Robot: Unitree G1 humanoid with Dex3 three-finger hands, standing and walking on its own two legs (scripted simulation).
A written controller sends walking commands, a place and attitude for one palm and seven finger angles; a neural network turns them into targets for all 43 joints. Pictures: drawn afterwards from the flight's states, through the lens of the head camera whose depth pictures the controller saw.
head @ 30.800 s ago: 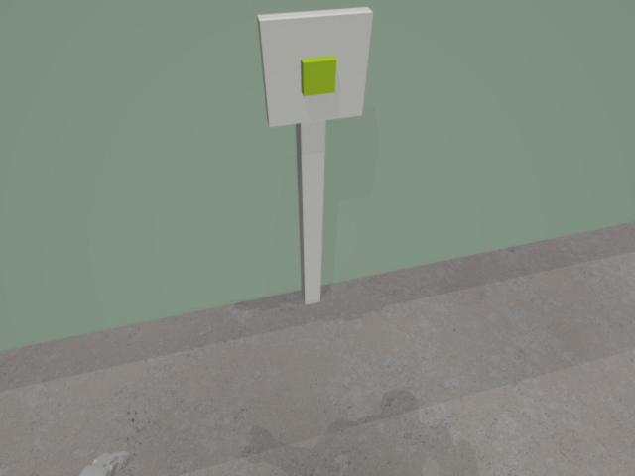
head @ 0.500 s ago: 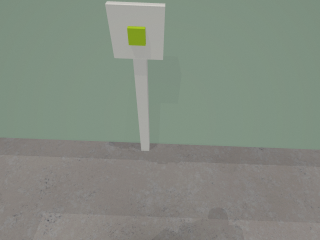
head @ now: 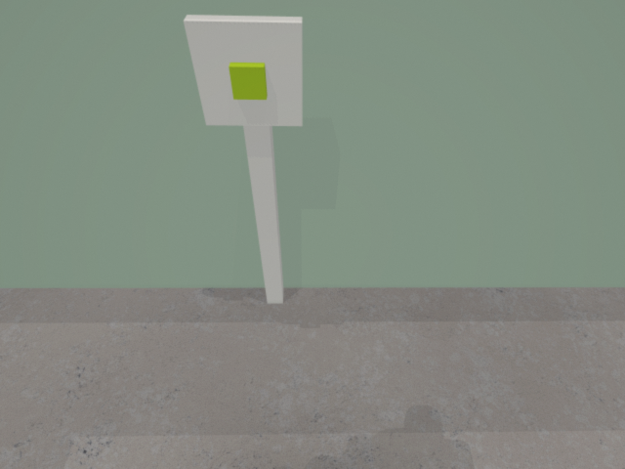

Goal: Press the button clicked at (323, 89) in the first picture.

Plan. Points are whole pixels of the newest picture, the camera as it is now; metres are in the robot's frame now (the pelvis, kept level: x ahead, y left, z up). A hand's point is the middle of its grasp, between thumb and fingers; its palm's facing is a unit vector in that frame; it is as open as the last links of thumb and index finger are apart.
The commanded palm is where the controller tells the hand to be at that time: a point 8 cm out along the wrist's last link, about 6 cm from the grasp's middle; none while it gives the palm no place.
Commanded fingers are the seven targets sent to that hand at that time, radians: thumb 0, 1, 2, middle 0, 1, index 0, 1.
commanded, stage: let the arm hang, fingers relaxed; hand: left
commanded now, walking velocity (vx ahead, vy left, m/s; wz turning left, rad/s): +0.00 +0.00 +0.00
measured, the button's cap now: (249, 80) +0.77 +0.16 +0.12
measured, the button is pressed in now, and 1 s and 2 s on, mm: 0 0 0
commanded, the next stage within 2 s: stand and wait in 0.08 s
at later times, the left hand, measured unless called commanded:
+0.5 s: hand out of the picture +0.06 +0.20 -0.16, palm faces +0.00 -0.96 -0.29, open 7.4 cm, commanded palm none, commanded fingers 0.00 0.90 0.90 -0.20 -0.30 -0.20 -0.30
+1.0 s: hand out of the picture +0.12 +0.20 -0.15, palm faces -0.03 -0.95 -0.32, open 7.4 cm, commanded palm none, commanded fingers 0.00 0.90 0.90 -0.20 -0.30 -0.20 -0.30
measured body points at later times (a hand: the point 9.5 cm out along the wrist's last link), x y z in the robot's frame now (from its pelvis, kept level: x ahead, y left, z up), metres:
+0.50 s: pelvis +0.03 -0.02 +0.00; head +0.04 -0.03 +0.45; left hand +0.06 +0.25 -0.14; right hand +0.08 -0.29 -0.15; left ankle +0.05 +0.11 -0.74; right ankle +0.00 -0.12 -0.74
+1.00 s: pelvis +0.04 -0.03 +0.01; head +0.06 -0.04 +0.46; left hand +0.12 +0.25 -0.13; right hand +0.09 -0.31 -0.14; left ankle +0.05 +0.11 -0.74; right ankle +0.00 -0.12 -0.74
